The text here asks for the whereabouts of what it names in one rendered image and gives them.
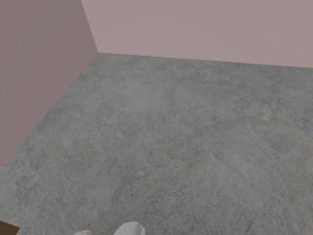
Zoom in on left robot thigh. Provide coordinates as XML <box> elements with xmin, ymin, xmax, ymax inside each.
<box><xmin>113</xmin><ymin>221</ymin><xmax>146</xmax><ymax>235</ymax></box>

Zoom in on cabinet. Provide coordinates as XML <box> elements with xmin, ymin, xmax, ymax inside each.
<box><xmin>0</xmin><ymin>220</ymin><xmax>20</xmax><ymax>235</ymax></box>

